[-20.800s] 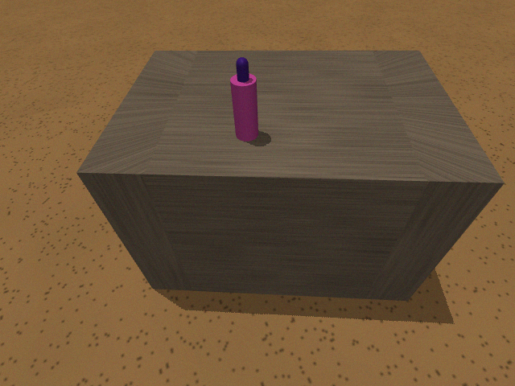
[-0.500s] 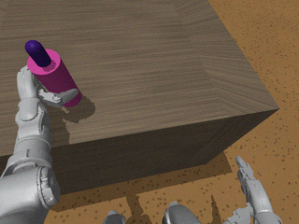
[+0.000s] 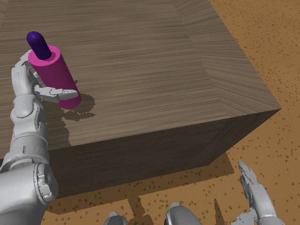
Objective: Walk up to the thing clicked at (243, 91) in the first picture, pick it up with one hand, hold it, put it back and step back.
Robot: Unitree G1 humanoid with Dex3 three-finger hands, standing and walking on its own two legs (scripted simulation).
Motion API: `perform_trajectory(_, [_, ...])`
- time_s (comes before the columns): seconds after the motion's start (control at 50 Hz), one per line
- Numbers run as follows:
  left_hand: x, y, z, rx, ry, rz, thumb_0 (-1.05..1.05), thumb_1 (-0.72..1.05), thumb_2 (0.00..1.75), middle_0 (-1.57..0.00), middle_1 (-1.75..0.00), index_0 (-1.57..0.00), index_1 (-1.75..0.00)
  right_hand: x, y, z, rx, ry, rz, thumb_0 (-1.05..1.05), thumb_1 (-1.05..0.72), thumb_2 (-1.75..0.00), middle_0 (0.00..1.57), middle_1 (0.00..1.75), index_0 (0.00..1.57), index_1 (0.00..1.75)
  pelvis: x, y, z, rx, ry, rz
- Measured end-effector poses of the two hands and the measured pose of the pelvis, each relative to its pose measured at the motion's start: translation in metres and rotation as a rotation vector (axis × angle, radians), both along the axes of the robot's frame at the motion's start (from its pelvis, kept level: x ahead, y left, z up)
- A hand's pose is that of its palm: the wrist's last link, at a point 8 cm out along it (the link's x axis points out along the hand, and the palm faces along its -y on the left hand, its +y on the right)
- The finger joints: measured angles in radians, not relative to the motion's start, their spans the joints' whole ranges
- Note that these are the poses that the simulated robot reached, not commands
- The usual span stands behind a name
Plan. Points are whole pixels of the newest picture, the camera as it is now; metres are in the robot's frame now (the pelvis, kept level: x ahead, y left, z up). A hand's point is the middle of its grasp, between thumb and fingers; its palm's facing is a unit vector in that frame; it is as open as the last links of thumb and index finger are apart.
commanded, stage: withdraw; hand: left
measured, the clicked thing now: (55, 73) +0.50 +0.19 +0.10
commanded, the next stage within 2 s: rise in 0.44 s
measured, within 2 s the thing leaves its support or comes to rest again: neither
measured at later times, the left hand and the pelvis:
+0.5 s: hand (13, 52) +0.50 +0.25 +0.17, palm faces +0.20 -0.98 -0.03, open 17.2 cm; pelvis +0.01 +0.00 +0.02, yaw +0 degrees
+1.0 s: hand out of the picture +0.42 +0.32 +0.17, palm faces +0.38 -0.87 -0.33, open 17.5 cm; pelvis +0.01 +0.00 +0.04, yaw +1 degrees
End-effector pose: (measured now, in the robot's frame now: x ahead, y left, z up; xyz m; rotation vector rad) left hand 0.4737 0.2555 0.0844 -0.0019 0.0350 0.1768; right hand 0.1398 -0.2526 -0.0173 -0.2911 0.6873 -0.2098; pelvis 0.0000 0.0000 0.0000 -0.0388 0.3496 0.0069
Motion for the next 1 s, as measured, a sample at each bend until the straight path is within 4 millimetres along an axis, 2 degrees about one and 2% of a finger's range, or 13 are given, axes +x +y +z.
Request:
perform_trajectory(0.16, [-0.001, 0.000, -0.003, -0.006, -0.003, -0.003, -0.02, -0.52, 0.24, -0.47, -0.36, -0.47, -0.36, 0.007, 0.001, 0.003, -0.004, -0.008, 0.005, -0.01, 0.52, -0.06, 0.06, 0.05, 0.06, 0.06, 0.004, -0.001, 0.001, 0.000, -0.001, 0.003])
perform_trajectory(0.24, [-0.001, 0.002, 0.003, 0.008, -0.017, -0.015, -0.02, -0.54, 0.20, -0.36, -0.29, -0.36, -0.29, 0.009, 0.003, 0.005, 0.002, -0.013, 0.003, -0.01, 0.52, -0.06, 0.06, 0.05, 0.06, 0.05, 0.006, 0.000, 0.002, -0.001, -0.007, 0.001])
perform_trajectory(0.32, [-0.002, 0.014, 0.021, 0.014, -0.044, 0.008, -0.02, -0.54, 0.17, -0.28, -0.23, -0.27, -0.23, 0.009, 0.003, 0.009, 0.008, -0.015, -0.007, -0.01, 0.52, -0.06, 0.06, 0.05, 0.06, 0.05, 0.008, 0.000, 0.005, -0.001, -0.021, 0.000])
perform_trajectory(0.46, [-0.002, 0.039, 0.073, 0.036, -0.072, 0.033, -0.02, -0.57, 0.11, -0.17, -0.15, -0.16, -0.14, 0.010, 0.005, 0.007, 0.038, -0.002, -0.020, -0.01, 0.52, -0.06, 0.06, 0.05, 0.06, 0.05, 0.011, 0.002, 0.014, -0.001, -0.055, 0.003])
perform_trajectory(0.52, [-0.003, 0.046, 0.089, 0.036, -0.058, 0.024, -0.02, -0.59, 0.08, -0.14, -0.12, -0.14, -0.12, 0.011, 0.010, 0.002, 0.064, 0.005, -0.013, -0.01, 0.52, -0.06, 0.06, 0.05, 0.06, 0.05, 0.012, 0.002, 0.017, 0.000, -0.066, 0.005])
perform_trajectory(0.58, [-0.005, 0.048, 0.098, 0.035, -0.037, 0.004, -0.02, -0.59, 0.06, -0.11, -0.10, -0.11, -0.09, 0.011, 0.015, -0.002, 0.088, 0.010, -0.006, -0.01, 0.52, -0.06, 0.06, 0.05, 0.06, 0.05, 0.011, 0.003, 0.020, 0.001, -0.073, 0.006])
perform_trajectory(0.7, [-0.013, 0.052, 0.102, 0.192, 0.074, 0.030, -0.02, -0.58, 0.06, -0.08, -0.07, -0.08, -0.07, 0.008, 0.014, 0.002, 0.116, 0.019, -0.012, -0.01, 0.56, -0.05, 0.06, 0.05, 0.06, 0.06, 0.012, 0.004, 0.028, 0.011, -0.108, 0.000])
perform_trajectory(0.8, [-0.028, 0.074, 0.105, 0.224, 0.102, 0.128, -0.02, -0.57, 0.06, -0.08, -0.07, -0.07, -0.07, 0.003, 0.002, 0.009, 0.099, 0.030, -0.033, -0.01, 0.57, -0.05, 0.06, 0.05, 0.06, 0.06, 0.012, 0.003, 0.033, 0.017, -0.129, -0.007])
perform_trajectory(0.9, [-0.056, 0.101, 0.105, 0.258, 0.110, 0.220, -0.02, -0.56, 0.07, -0.07, -0.05, -0.06, -0.06, 0.001, -0.001, 0.007, 0.104, 0.056, -0.033, -0.01, 0.56, -0.06, 0.06, 0.05, 0.05, 0.06, 0.012, 0.001, 0.036, 0.018, -0.144, -0.004])
perform_trajectory(1.0, [-0.094, 0.105, 0.099, 0.316, 0.100, 0.234, -0.02, -0.56, 0.07, -0.07, -0.05, -0.05, -0.06, 0.007, 0.005, -0.003, 0.134, 0.082, -0.009, -0.01, 0.55, -0.06, 0.06, 0.05, 0.05, 0.06, 0.014, 0.002, 0.038, 0.016, -0.163, 0.006])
